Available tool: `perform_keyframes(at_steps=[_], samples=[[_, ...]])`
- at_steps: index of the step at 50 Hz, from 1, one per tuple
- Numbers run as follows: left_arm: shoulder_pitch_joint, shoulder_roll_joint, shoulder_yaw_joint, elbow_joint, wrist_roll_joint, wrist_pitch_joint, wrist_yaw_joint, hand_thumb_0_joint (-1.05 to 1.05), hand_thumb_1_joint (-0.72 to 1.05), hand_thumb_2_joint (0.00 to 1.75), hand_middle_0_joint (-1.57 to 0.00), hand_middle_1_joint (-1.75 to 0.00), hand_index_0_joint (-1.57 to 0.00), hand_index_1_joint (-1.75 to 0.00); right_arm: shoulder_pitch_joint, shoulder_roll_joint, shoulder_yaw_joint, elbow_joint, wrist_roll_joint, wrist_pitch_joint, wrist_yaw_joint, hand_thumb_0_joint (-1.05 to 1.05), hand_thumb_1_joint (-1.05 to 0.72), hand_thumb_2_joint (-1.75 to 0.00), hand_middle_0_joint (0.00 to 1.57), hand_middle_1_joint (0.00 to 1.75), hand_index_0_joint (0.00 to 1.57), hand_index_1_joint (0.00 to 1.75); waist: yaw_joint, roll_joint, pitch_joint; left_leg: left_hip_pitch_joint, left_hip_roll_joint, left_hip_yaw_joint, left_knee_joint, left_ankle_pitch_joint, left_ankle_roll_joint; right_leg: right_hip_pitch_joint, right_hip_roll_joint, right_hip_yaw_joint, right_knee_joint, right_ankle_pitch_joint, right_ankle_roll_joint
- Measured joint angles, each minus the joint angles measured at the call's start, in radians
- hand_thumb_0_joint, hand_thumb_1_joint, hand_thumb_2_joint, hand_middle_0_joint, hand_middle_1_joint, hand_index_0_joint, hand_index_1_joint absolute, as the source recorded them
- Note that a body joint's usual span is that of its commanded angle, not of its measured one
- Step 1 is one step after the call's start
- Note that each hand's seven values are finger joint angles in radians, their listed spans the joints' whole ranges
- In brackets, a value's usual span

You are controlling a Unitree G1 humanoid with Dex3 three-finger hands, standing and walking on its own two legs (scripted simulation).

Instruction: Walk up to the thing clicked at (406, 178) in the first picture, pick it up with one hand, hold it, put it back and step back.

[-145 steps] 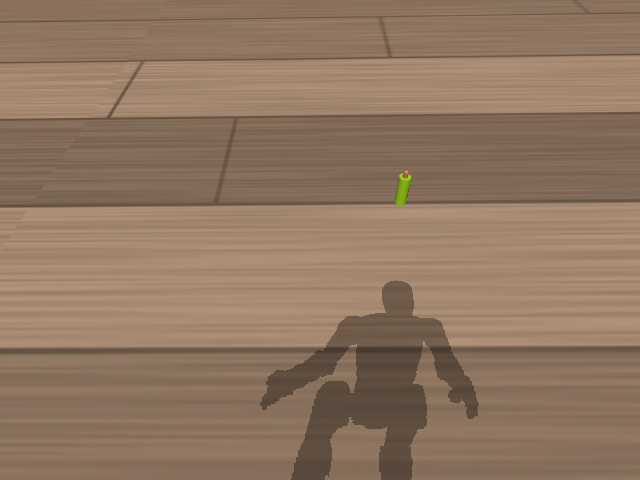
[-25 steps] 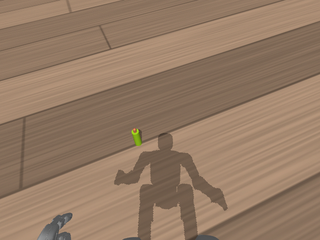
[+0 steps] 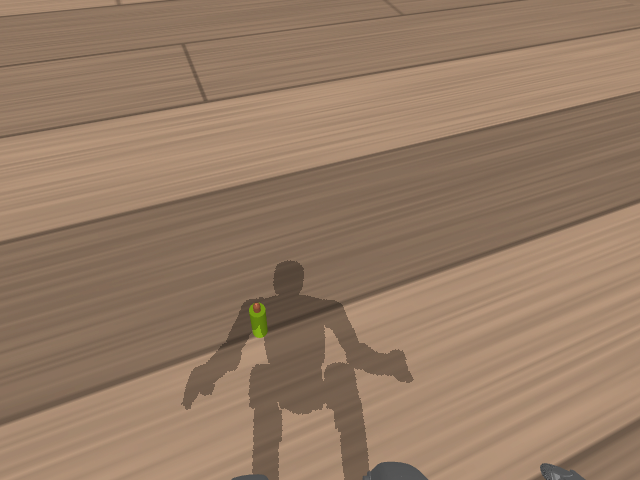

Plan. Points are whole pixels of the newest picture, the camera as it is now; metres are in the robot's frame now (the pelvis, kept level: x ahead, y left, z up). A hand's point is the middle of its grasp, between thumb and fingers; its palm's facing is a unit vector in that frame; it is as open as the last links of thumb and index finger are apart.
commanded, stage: walk up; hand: left
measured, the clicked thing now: (258, 318) +0.64 +0.19 -0.68
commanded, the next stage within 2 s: none
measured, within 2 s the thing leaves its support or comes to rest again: neither
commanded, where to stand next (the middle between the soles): +0.33 -0.01 m, yaw +1 degrees
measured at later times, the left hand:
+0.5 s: hand (171, 391) +0.24 +0.23 -0.11, palm faces +0.00 -0.91 -0.41, open 7.4 cm
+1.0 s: hand (164, 370) +0.29 +0.26 -0.16, palm faces -0.03 -0.94 -0.33, open 7.4 cm
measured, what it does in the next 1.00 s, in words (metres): walks ahead: right foot, then left foot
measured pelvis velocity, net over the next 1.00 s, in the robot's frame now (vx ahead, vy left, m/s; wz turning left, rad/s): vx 0.24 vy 0.00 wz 0.03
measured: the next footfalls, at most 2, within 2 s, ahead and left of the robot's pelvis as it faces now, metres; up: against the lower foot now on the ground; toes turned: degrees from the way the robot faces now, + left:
right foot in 0.30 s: +0.25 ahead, -0.14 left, +0.00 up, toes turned -4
left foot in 0.76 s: +0.34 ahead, +0.12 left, +0.00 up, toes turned +2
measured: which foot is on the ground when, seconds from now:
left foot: down 0.00-0.32, up 0.34-0.74, down 0.76-1.00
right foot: up 0.00-0.28, down 0.30-0.78, up 0.80-1.00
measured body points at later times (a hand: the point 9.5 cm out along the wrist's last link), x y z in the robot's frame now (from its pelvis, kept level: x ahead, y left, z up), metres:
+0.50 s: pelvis +0.16 -0.04 +0.00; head +0.18 -0.07 +0.45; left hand +0.24 +0.27 -0.08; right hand +0.21 -0.35 -0.14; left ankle +0.16 +0.12 -0.66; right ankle +0.21 -0.13 -0.73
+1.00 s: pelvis +0.24 +0.00 -0.01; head +0.26 +0.02 +0.44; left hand +0.29 +0.31 -0.14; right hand +0.34 -0.31 -0.11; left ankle +0.30 +0.12 -0.73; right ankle +0.26 -0.14 -0.71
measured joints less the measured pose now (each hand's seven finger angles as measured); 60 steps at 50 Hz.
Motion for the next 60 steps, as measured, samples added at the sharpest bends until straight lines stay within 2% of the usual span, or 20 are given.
perform_keyframes(at_steps=[7,10,13,15,17,20,23,29,33,37,39,40,42,44,48,52,55,56,58,60], samples=[[-0.044,-0.002,0.016,-0.020,0.008,0.005,-0.022,0.00,0.90,0.90,-0.21,-0.30,-0.20,-0.30,0.067,-0.005,0.011,0.006,0.002,0.005,-0.003,0.01,-0.90,-0.90,0.20,0.30,0.21,0.30,-0.015,-0.005,-0.007,0.124,-0.032,0.012,-0.089,-0.032,0.008,-0.096,-0.075,-0.023,-0.206,0.120,0.040],[-0.060,-0.013,0.019,-0.018,0.014,0.007,-0.029,0.00,0.90,0.90,-0.21,-0.29,-0.20,-0.30,0.090,-0.020,0.007,0.007,-0.001,0.010,-0.003,0.01,-0.90,-0.90,0.20,0.30,0.21,0.30,-0.027,0.012,-0.007,0.158,-0.035,0.014,-0.089,-0.065,-0.001,-0.084,-0.082,-0.044,-0.334,0.168,0.039],[-0.078,-0.023,0.023,-0.019,0.016,0.000,-0.029,0.00,0.90,0.90,-0.21,-0.30,-0.20,-0.30,0.108,-0.034,0.001,0.007,-0.001,0.022,-0.004,0.01,-0.90,-0.90,0.20,0.30,0.21,0.30,-0.037,0.031,-0.005,0.173,-0.034,0.015,-0.049,-0.120,-0.018,-0.042,-0.067,-0.063,-0.448,0.213,0.029],[-0.086,-0.028,0.026,-0.024,0.017,-0.013,-0.027,0.00,0.90,0.90,-0.21,-0.30,-0.20,-0.30,0.119,-0.042,0.000,0.006,0.003,0.034,-0.005,0.01,-0.90,-0.90,0.20,0.30,0.21,0.30,-0.039,0.046,-0.005,0.168,-0.025,0.012,0.020,-0.181,-0.031,0.008,-0.041,-0.076,-0.517,0.262,0.021],[-0.102,-0.049,0.030,-0.029,0.021,-0.027,-0.018,0.00,0.90,0.90,-0.21,-0.30,-0.20,-0.30,0.111,-0.051,-0.003,0.018,0.004,0.048,-0.012,0.01,-0.90,-0.90,0.20,0.30,0.21,0.30,-0.039,0.098,0.011,0.123,0.010,-0.025,0.175,-0.235,-0.005,0.020,-0.007,-0.104,-0.479,0.233,0.014],[-0.107,-0.064,0.018,-0.049,0.015,-0.038,-0.012,0.00,0.90,0.90,-0.21,-0.30,-0.20,-0.30,0.097,-0.042,0.010,0.039,0.000,0.066,-0.016,0.01,-0.91,-0.90,0.20,0.30,0.20,0.30,-0.017,0.094,0.012,0.004,-0.037,-0.063,0.444,-0.256,0.012,0.045,-0.019,-0.103,-0.461,0.184,0.000],[-0.087,-0.082,0.006,-0.057,0.007,-0.042,-0.006,0.00,0.90,0.90,-0.21,-0.30,-0.21,-0.30,0.081,-0.050,0.014,0.051,0.004,0.065,-0.012,0.01,-0.91,-0.90,0.20,0.30,0.20,0.30,0.001,0.105,0.006,-0.096,-0.041,-0.091,0.520,-0.192,0.012,0.109,-0.021,-0.103,-0.533,0.196,0.007],[-0.031,-0.076,0.005,-0.052,0.013,-0.038,-0.005,0.00,0.90,0.90,-0.21,-0.30,-0.21,-0.30,0.060,-0.059,-0.004,0.049,-0.007,0.062,0.001,0.01,-0.91,-0.90,0.20,0.30,0.20,0.30,0.012,0.114,-0.001,-0.203,0.004,-0.138,0.383,-0.063,-0.022,0.202,-0.009,-0.113,-0.625,0.196,0.006],[-0.018,-0.057,0.011,-0.052,0.021,-0.021,0.001,0.00,0.90,0.90,-0.21,-0.30,-0.21,-0.30,0.050,-0.055,-0.007,0.065,-0.017,0.066,-0.002,0.01,-0.91,-0.90,0.20,0.30,0.20,0.30,0.021,0.098,-0.001,-0.199,0.029,-0.110,0.218,0.001,-0.039,0.221,-0.009,-0.127,-0.608,0.157,0.016],[-0.026,-0.040,0.006,-0.038,0.016,-0.001,0.011,0.00,0.90,0.90,-0.21,-0.30,-0.21,-0.30,0.027,-0.044,-0.004,0.085,-0.016,0.060,-0.017,0.01,-0.91,-0.90,0.20,0.30,0.20,0.30,0.029,0.072,0.004,-0.122,0.017,-0.072,0.076,0.092,-0.027,0.197,-0.017,-0.131,-0.507,0.079,0.038],[-0.046,-0.030,0.004,-0.022,0.008,0.017,0.017,0.00,0.90,0.90,-0.21,-0.30,-0.21,-0.30,0.010,-0.026,-0.003,0.095,-0.019,0.048,-0.029,0.01,-0.91,-0.90,0.20,0.30,0.20,0.30,0.022,0.033,0.010,-0.089,-0.014,-0.060,0.040,0.045,-0.028,0.167,-0.049,-0.128,-0.418,0.024,0.045],[-0.062,-0.028,0.004,-0.016,0.003,0.027,0.021,0.00,0.90,0.90,-0.21,-0.30,-0.21,-0.30,0.000,-0.014,0.001,0.093,-0.022,0.044,-0.032,0.01,-0.91,-0.90,0.20,0.30,0.20,0.30,0.022,0.011,0.018,-0.093,-0.027,-0.053,0.055,0.036,-0.025,0.145,-0.053,-0.105,-0.366,0.000,0.034],[-0.076,-0.034,0.000,-0.013,0.002,0.035,0.025,0.00,0.90,0.90,-0.21,-0.30,-0.20,-0.30,-0.014,-0.002,0.012,0.078,-0.018,0.037,-0.027,0.01,-0.91,-0.90,0.20,0.30,0.20,0.30,0.020,0.002,0.026,-0.097,-0.022,-0.050,0.076,0.024,-0.012,0.092,-0.025,-0.074,-0.236,-0.093,0.019],[-0.079,-0.036,-0.008,-0.002,0.007,0.039,0.022,0.00,0.90,0.90,-0.21,-0.30,-0.20,-0.30,-0.025,0.009,0.019,0.065,-0.015,0.038,-0.027,0.01,-0.90,-0.90,0.20,0.30,0.21,0.30,0.011,0.000,0.025,-0.085,-0.013,-0.049,0.066,0.023,-0.002,0.050,-0.008,-0.065,-0.154,-0.131,0.013],[-0.074,-0.038,-0.007,0.020,0.012,0.040,0.009,0.00,0.90,0.90,-0.21,-0.30,-0.20,-0.30,-0.028,0.008,0.026,0.050,-0.019,0.038,-0.029,0.01,-0.90,-0.90,0.20,0.30,0.21,0.30,-0.003,-0.006,0.004,-0.062,-0.013,-0.040,0.032,0.027,-0.002,0.016,-0.026,-0.044,-0.186,-0.084,0.016],[-0.066,-0.041,-0.001,0.048,0.017,0.032,0.011,0.00,0.90,0.90,-0.21,-0.30,-0.21,-0.30,-0.035,-0.015,0.023,0.052,-0.022,0.056,-0.030,0.01,-0.90,-0.90,0.20,0.30,0.21,0.30,-0.012,0.016,-0.011,-0.064,-0.011,-0.039,0.053,0.004,-0.007,0.049,-0.036,-0.036,-0.331,-0.013,0.030],[-0.061,-0.048,0.008,0.076,0.025,0.018,0.024,0.00,0.90,0.90,-0.21,-0.30,-0.21,-0.30,-0.050,-0.033,0.020,0.067,-0.014,0.079,-0.032,0.01,-0.90,-0.90,0.20,0.30,0.21,0.30,-0.007,0.058,-0.013,-0.083,0.013,-0.048,0.126,-0.042,-0.024,0.104,-0.013,-0.053,-0.447,0.106,0.049],[-0.061,-0.055,0.009,0.085,0.031,0.016,0.029,0.00,0.90,0.90,-0.21,-0.30,-0.20,-0.30,-0.054,-0.037,0.019,0.077,-0.009,0.088,-0.035,0.01,-0.90,-0.90,0.20,0.30,0.21,0.30,-0.006,0.082,-0.014,-0.086,0.023,-0.064,0.147,-0.062,-0.020,0.113,0.000,-0.063,-0.449,0.105,0.054],[-0.055,-0.059,0.003,0.095,0.036,0.012,0.031,0.00,0.90,0.90,-0.21,-0.30,-0.20,-0.30,-0.057,-0.030,0.021,0.100,-0.006,0.099,-0.040,0.01,-0.90,-0.90,0.20,0.30,0.21,0.30,0.008,0.088,-0.030,-0.088,0.003,-0.081,0.174,-0.152,-0.012,0.114,-0.002,-0.058,-0.445,0.091,0.054],[-0.059,-0.062,-0.005,0.103,0.031,0.016,0.029,0.00,0.90,0.90,-0.21,-0.30,-0.21,-0.30,-0.062,-0.025,0.027,0.120,-0.002,0.094,-0.038,0.01,-0.90,-0.90,0.20,0.30,0.20,0.30,0.019,0.086,-0.035,-0.063,-0.013,-0.076,0.142,-0.161,-0.005,0.115,-0.011,-0.045,-0.444,0.084,0.054]])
